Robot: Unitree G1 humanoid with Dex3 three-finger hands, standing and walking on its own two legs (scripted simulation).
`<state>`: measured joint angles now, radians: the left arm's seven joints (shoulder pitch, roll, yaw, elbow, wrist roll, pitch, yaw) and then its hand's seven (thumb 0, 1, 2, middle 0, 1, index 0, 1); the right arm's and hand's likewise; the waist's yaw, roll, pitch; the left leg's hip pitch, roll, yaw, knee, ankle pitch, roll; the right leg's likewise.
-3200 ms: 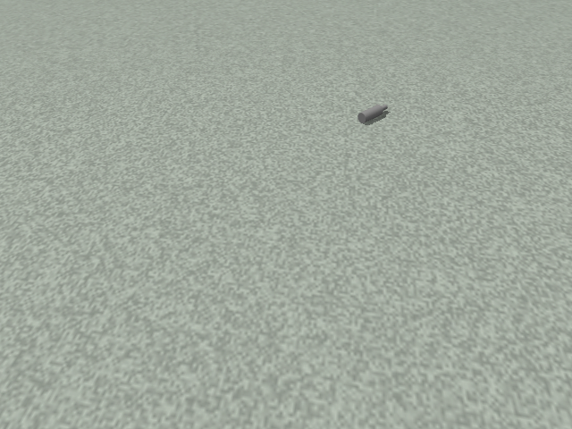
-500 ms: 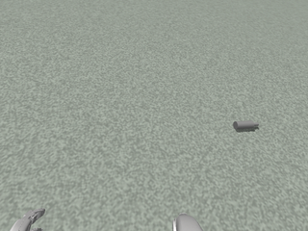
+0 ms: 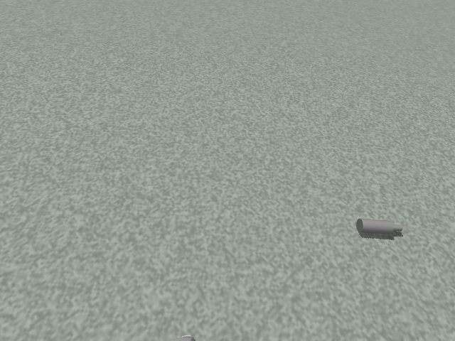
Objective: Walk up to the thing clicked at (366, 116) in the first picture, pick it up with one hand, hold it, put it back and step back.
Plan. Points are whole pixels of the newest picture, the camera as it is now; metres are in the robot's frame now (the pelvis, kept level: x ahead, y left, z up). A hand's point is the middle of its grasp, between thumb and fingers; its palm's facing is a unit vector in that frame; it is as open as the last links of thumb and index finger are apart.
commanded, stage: walk up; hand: left
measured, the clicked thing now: (380, 226) +0.82 -0.76 -0.72
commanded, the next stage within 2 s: none
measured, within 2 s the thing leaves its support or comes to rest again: neither
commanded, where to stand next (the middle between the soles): +0.40 -0.88 m, yaw +4 degrees
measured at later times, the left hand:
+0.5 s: hand (205, 310) +0.21 +0.06 -0.14, palm faces -0.08 -0.92 -0.39, open 7.4 cm
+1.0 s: hand (298, 290) +0.28 -0.14 -0.16, palm faces -0.12 -0.96 -0.27, open 7.4 cm
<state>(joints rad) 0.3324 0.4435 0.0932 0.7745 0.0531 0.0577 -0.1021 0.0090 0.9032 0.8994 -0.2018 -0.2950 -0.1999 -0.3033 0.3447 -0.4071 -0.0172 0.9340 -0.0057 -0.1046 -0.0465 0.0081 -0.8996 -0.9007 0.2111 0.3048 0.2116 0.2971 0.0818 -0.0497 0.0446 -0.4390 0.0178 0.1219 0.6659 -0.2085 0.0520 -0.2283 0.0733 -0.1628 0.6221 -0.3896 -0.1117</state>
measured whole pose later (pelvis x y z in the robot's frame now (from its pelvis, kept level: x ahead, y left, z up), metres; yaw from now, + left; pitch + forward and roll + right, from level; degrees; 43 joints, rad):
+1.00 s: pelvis +0.18 -0.40 +0.00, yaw -2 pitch -2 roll +1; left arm 0.27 0.44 0.09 0.75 0.07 0.10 -0.11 0.01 0.90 0.90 -0.20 -0.30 -0.20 -0.30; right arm 0.35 -0.42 -0.04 0.93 -0.02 -0.10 -0.08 0.01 -0.90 -0.90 0.21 0.31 0.21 0.30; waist -0.02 -0.14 0.06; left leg -0.37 0.09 0.10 0.64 -0.24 0.01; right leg -0.53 -0.03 0.12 1.12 -0.39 0.01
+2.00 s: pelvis +0.29 -0.85 -0.03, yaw -1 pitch -1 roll -1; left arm 0.19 0.50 0.14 0.75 0.06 0.09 -0.09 0.00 0.91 0.90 -0.20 -0.29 -0.20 -0.30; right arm 0.36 -0.55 -0.09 0.93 -0.05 -0.05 -0.09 0.01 -0.89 -0.90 0.21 0.31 0.21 0.30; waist -0.03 -0.04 0.11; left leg -0.46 0.27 -0.09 0.88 -0.41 0.01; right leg -0.47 -0.07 0.02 0.89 -0.40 0.05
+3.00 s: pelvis +0.32 -0.91 +0.01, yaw +6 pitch -2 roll -1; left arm 0.14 0.38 0.00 1.07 0.00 -0.03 0.00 0.01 0.90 0.90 -0.20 -0.29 -0.20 -0.30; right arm 0.05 -0.34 0.00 1.06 -0.01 0.02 0.02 0.01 -0.90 -0.90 0.21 0.30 0.21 0.30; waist 0.02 0.00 0.07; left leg -0.28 0.02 -0.04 0.59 -0.27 -0.01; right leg -0.23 -0.04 -0.03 0.52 -0.25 0.03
